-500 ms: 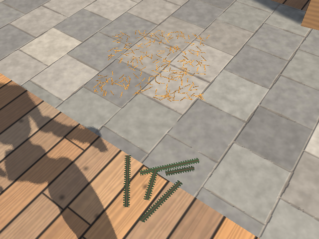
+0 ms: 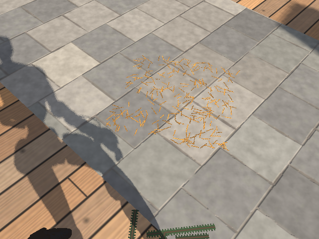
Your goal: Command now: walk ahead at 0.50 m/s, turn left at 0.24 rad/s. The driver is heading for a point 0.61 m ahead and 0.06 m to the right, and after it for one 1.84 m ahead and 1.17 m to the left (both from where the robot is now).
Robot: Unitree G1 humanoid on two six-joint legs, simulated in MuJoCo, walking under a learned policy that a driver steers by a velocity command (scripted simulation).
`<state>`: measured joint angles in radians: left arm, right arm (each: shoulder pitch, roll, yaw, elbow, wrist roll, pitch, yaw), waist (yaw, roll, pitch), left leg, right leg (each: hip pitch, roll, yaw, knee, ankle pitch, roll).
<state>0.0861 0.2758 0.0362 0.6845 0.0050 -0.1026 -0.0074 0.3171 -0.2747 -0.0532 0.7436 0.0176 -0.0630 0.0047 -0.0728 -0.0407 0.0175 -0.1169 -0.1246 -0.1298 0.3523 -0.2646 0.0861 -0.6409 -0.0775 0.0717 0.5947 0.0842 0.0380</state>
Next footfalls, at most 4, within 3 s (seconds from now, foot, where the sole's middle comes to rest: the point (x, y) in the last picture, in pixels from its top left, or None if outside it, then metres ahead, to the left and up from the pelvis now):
0.12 right None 0.24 -0.14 -0.78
0.62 left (124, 228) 0.52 0.11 -0.78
1.10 right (170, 191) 0.67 -0.09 -0.78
1.50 left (117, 227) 0.53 0.14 -0.78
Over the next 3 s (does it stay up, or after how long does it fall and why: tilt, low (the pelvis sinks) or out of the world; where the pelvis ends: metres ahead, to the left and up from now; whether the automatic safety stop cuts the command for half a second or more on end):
stays up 0.81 0.38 -0.03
